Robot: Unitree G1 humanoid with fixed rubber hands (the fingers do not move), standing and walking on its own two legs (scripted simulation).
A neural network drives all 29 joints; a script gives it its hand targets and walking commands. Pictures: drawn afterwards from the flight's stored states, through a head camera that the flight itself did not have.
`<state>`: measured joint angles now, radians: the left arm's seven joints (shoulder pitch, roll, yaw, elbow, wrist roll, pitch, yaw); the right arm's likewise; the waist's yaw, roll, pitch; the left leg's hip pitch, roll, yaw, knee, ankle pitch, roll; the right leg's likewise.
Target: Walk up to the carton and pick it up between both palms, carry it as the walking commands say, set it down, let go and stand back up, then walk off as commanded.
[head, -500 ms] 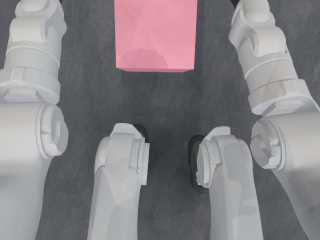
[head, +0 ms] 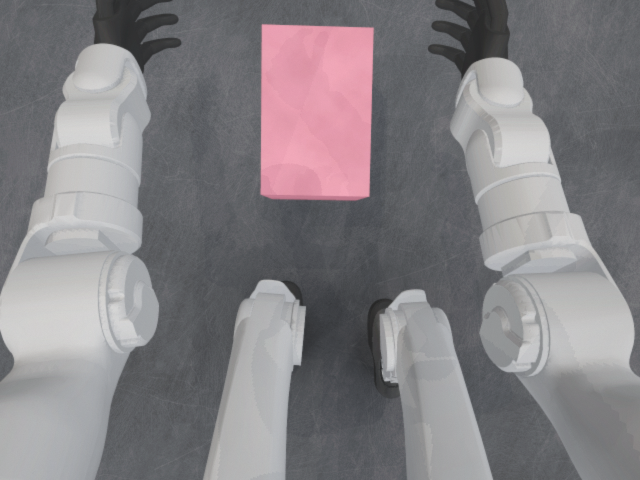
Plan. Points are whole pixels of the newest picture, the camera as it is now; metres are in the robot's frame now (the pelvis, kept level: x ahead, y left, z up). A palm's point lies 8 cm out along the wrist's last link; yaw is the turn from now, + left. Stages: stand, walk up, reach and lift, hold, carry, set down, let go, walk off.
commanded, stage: set down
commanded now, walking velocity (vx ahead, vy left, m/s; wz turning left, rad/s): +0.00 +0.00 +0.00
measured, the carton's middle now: (315, 125) +0.55 +0.06 -0.43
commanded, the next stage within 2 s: let go in 0.58 s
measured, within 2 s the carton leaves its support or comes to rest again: neither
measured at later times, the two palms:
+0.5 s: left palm out of the picture +0.52 +0.26 +0.04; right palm out of the picture +0.54 -0.10 +0.04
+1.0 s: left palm out of the picture +0.42 +0.25 +0.09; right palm out of the picture +0.43 -0.16 +0.09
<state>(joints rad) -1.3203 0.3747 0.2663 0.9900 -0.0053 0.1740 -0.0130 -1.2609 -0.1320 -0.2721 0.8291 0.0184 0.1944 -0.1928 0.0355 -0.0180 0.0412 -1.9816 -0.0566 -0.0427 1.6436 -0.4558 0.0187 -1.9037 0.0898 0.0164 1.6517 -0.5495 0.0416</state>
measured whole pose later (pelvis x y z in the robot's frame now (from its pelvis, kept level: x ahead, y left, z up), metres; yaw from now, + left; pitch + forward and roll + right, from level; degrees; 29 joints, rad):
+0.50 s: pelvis +0.02 +0.00 +0.14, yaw +1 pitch +43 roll -3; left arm -1.20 0.30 0.36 0.95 0.12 0.15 -0.07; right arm -1.11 -0.07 -0.38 0.77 -0.09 0.17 -0.14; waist 0.03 -0.04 0.01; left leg -1.52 -0.05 -0.05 1.04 -0.27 0.02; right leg -1.46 0.07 0.05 1.05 -0.34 0.03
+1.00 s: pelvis +0.06 +0.00 +0.20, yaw +3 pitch +34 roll +0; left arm -0.53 0.20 0.26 0.63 0.12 0.10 -0.08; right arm -0.47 -0.08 -0.19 0.52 -0.11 0.13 -0.05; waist 0.01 0.00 -0.04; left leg -1.10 -0.05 -0.04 0.73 -0.22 0.02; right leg -1.05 0.05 0.07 0.76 -0.30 0.02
